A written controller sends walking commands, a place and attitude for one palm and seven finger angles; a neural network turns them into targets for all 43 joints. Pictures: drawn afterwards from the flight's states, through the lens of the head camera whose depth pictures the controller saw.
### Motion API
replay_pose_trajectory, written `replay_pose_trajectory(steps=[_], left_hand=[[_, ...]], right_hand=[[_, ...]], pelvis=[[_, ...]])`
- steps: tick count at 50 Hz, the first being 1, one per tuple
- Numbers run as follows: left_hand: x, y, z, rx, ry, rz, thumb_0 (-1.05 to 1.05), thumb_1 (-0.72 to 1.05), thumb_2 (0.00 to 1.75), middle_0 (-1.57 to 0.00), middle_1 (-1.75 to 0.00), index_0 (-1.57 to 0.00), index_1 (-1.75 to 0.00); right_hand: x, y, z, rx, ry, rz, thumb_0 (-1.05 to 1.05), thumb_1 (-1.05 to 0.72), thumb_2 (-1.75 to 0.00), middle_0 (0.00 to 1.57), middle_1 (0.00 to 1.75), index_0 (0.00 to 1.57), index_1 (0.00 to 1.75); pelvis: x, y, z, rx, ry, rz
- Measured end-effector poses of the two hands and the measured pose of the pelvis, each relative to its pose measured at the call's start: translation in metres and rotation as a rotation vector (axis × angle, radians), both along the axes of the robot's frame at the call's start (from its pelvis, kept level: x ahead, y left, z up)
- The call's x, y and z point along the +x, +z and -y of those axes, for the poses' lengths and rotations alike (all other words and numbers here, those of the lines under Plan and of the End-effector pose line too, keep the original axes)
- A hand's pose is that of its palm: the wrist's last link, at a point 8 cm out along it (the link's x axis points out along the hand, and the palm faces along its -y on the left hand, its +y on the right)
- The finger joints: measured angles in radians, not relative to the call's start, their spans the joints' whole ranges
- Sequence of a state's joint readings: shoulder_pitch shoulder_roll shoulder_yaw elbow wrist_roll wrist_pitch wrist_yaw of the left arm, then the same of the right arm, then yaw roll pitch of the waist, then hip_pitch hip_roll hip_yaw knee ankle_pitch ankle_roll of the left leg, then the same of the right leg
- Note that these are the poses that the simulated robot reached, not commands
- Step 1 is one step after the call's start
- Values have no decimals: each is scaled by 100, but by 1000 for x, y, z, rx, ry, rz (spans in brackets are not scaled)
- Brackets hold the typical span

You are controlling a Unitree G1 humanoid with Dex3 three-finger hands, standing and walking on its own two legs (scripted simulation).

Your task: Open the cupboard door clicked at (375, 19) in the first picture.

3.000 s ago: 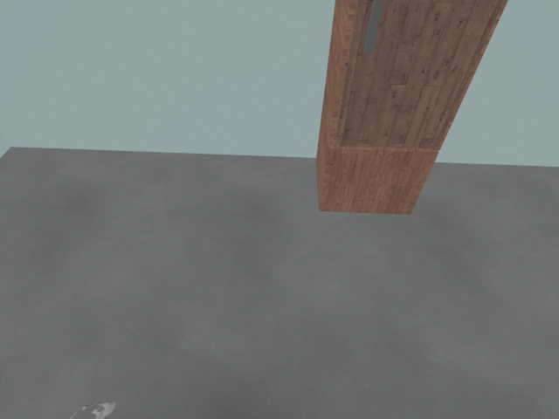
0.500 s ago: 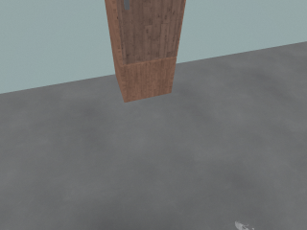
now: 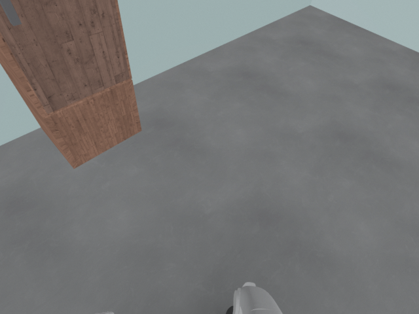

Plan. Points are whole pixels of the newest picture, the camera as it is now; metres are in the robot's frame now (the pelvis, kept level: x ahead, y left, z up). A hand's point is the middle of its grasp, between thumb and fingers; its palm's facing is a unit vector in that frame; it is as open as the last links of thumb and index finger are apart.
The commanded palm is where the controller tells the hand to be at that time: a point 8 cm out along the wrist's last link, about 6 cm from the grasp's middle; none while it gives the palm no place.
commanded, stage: walk to a spot facing it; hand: left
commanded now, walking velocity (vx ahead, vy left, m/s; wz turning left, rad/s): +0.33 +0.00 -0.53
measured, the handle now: out of the picture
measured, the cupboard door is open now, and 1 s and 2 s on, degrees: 0 0 0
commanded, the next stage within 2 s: turn to face it in 1.00 s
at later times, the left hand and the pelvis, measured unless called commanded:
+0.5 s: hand (138, 248) +0.29 +0.16 -0.18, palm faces -0.11 -0.98 -0.19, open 7.3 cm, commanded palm none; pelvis +0.23 -0.02 +0.00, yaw -11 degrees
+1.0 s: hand (169, 159) +0.56 +0.11 -0.17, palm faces -0.41 -0.90 -0.16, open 7.4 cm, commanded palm none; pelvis +0.41 -0.02 +0.00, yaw -27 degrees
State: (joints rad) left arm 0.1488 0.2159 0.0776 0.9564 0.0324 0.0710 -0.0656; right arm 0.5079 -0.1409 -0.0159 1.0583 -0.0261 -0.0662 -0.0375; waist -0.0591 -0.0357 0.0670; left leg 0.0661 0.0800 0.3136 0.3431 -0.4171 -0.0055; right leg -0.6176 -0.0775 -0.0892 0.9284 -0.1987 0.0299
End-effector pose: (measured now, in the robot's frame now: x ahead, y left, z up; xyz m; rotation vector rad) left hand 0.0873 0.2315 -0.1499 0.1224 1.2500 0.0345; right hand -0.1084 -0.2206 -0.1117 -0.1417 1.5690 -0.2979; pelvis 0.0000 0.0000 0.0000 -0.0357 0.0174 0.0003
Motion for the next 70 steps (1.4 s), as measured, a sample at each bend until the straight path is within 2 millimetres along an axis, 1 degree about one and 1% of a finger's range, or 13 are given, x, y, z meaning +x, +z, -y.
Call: replay_pose_trajectory(steps=[5,8,11,16,21,27,30,34,43,56,61,66,70], left_hand=[[110,-8,44,-15,-129,104,1,91,90,-20,-29,-20,-30],[160,-10,63,-4,-149,191,0,91,90,-20,-29,-20,-30],[180,-3,66,13,-138,195,0,91,90,-20,-29,-20,-30],[186,10,57,62,-144,108,0,91,90,-20,-29,-20,-30],[191,13,36,90,-113,31,0,92,90,-20,-29,-20,-30],[203,-5,10,73,-43,-57,0,91,90,-20,-29,-20,-30],[215,-17,-2,63,-44,-130,0,91,90,-20,-29,-20,-30],[255,-9,-8,56,-114,-175,0,91,90,-20,-29,-20,-30],[390,6,15,43,-234,-62,0,91,90,-20,-29,-20,-30],[559,5,139,73,-525,111,0,91,90,-20,-29,-20,-30],[582,15,168,91,-541,180,0,91,90,-20,-29,-20,-30],[583,26,182,72,-539,181,0,91,90,-20,-29,-20,-30],[581,24,184,19,-484,190,0,91,90,-20,-29,-20,-30]], right_hand=[[-9,-8,-7,51,-127,-144,1,-90,-89,20,30,20,30],[14,-19,1,77,-173,-172,1,-90,-89,20,30,20,30],[73,-25,18,61,-171,-70,1,-90,-89,20,30,20,30],[213,-24,50,11,-101,230,1,-90,-89,20,30,20,30],[333,-11,57,-3,-32,449,1,-91,-89,19,30,19,30],[439,-4,42,-15,59,535,0,-91,-89,19,30,19,30],[472,-3,32,-41,65,564,0,-90,-89,19,30,20,30],[471,4,21,-62,-24,548,0,-90,-89,20,30,20,30],[410,5,16,-110,-258,297,-1,-94,-89,20,30,20,30],[374,-47,-6,68,-552,76,0,-91,-89,20,30,20,30],[408,-55,24,66,-555,133,1,-91,-89,20,30,20,30],[459,-44,53,29,-512,268,1,-91,-89,19,30,19,30],[479,-36,65,7,-450,279,1,-93,-89,20,30,20,30]], pelvis=[[49,-16,18,-1,-62,-10],[80,-26,34,6,-93,-1],[104,-19,42,6,-109,20],[146,-3,43,8,-150,20],[190,2,35,1,-174,16],[254,-7,17,-19,-193,18],[284,-13,7,-2,-233,30],[315,-3,-2,-14,-291,46],[374,11,1,-4,-392,37],[435,-19,61,31,-546,31],[445,-16,76,24,-565,49],[457,-4,83,19,-539,48],[466,-2,81,10,-486,51]])
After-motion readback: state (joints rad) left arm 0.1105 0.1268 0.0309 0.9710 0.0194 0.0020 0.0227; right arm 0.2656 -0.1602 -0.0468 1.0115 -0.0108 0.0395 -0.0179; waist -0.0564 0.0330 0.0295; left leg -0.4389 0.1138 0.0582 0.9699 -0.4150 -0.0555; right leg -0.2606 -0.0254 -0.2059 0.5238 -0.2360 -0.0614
